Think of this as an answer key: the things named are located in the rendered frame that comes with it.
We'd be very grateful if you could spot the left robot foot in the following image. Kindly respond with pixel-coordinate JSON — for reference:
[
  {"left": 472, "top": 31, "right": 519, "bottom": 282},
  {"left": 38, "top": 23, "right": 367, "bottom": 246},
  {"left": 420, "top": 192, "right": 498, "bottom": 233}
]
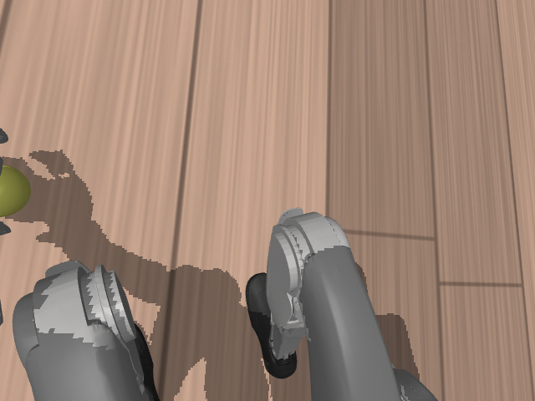
[{"left": 134, "top": 324, "right": 160, "bottom": 401}]

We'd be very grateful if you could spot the right robot hand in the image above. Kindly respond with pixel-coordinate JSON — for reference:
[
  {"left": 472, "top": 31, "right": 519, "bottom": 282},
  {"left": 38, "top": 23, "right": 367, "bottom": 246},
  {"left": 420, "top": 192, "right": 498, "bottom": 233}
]
[{"left": 391, "top": 363, "right": 438, "bottom": 401}]

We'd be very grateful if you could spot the ball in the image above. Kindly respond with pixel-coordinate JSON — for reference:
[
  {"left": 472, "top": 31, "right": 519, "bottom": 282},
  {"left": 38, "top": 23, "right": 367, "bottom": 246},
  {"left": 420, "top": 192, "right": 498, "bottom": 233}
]
[{"left": 0, "top": 165, "right": 31, "bottom": 217}]

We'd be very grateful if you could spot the right robot foot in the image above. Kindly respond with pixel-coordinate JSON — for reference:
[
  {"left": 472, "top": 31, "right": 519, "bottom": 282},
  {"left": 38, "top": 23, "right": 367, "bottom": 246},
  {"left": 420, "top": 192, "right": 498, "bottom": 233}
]
[{"left": 246, "top": 273, "right": 297, "bottom": 378}]

